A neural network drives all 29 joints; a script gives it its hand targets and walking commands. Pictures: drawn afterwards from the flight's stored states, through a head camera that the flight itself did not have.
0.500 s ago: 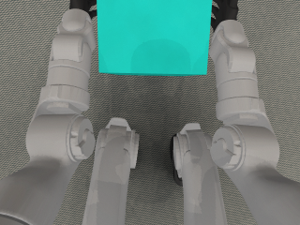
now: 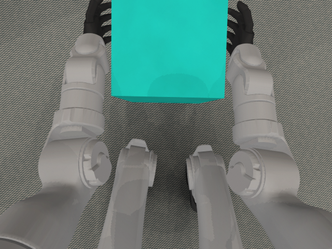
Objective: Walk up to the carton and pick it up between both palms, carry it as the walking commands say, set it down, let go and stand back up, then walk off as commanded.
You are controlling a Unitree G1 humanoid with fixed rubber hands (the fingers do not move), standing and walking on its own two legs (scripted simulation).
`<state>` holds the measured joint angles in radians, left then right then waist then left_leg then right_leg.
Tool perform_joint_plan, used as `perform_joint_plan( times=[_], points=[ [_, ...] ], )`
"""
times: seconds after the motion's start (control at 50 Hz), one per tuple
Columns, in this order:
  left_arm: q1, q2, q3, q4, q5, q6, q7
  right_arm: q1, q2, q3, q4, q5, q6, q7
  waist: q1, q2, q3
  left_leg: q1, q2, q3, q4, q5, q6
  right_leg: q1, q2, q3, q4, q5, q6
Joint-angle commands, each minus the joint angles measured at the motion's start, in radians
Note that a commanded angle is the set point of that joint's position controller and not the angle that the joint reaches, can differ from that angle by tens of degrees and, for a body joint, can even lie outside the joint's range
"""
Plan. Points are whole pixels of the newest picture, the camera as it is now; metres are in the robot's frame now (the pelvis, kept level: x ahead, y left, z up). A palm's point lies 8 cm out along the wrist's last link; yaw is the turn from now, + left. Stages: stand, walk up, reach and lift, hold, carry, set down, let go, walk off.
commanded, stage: reach and lift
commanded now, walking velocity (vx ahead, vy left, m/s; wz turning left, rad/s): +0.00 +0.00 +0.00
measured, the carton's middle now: (167, 55) +0.52 +0.04 -0.16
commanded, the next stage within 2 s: none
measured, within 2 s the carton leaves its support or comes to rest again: neither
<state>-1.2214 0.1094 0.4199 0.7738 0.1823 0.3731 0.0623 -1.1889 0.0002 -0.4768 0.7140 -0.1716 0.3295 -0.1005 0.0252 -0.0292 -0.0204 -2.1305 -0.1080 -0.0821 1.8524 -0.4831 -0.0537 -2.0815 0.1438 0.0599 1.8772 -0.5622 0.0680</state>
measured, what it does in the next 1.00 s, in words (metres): rises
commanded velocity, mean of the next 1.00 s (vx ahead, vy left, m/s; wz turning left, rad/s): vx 0.00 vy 0.00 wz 0.00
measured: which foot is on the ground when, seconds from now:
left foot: down 0.00-1.00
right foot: down 0.00-1.00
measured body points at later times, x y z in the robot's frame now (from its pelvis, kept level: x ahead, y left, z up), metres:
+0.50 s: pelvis +0.01 +0.00 +0.06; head +0.28 +0.03 +0.42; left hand +0.51 +0.18 -0.03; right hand +0.52 -0.11 -0.02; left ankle +0.12 +0.12 -0.43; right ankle +0.10 -0.12 -0.43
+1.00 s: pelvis +0.03 +0.00 +0.12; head +0.25 +0.02 +0.50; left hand +0.49 +0.18 +0.05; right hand +0.50 -0.11 +0.05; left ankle +0.12 +0.12 -0.43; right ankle +0.10 -0.12 -0.43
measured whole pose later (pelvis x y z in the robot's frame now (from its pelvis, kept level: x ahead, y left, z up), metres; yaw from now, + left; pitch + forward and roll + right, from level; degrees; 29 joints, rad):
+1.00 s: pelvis +0.03 +0.00 +0.12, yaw +1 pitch +38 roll -1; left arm -0.91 0.00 0.42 0.70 0.20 0.35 0.06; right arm -0.89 0.09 -0.46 0.65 -0.20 0.32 -0.08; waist 0.01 -0.02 -0.16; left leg -1.70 -0.11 -0.11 1.49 -0.45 -0.04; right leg -1.65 0.14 0.10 1.50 -0.52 0.05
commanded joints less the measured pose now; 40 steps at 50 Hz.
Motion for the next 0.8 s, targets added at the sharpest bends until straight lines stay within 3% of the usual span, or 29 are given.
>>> perform_joint_plan(
  times=[0.0, 0.28, 0.78],
  points=[
    [-0.657, -1.053, -0.454, -0.045, -0.145, -0.034, -0.261, -0.690, 1.002, 0.491, 0.019, 0.121, 0.001, 0.238, 0.023, 0.040, -1.172, 0.755, -0.049, 0.167, -0.173, 0.245, 0.014, 0.500, 0.052, -0.147, -0.199, 0.229, -0.030],
    [-0.573, -1.109, -0.509, -0.087, -0.156, -0.036, -0.256, -0.593, 1.043, 0.532, -0.010, 0.131, 0.000, 0.248, 0.017, 0.057, -1.218, 0.888, -0.051, 0.152, -0.263, 0.319, 0.009, 0.575, 0.058, -0.140, -0.290, 0.281, -0.028],
    [-0.404, -1.163, -0.513, -0.075, -0.136, -0.052, -0.257, -0.418, 1.105, 0.553, -0.004, 0.107, -0.012, 0.248, 0.010, 0.042, -1.123, 1.019, -0.054, 0.126, -0.444, 0.293, 0.017, 0.761, 0.051, -0.101, -0.481, 0.274, -0.026]
  ],
)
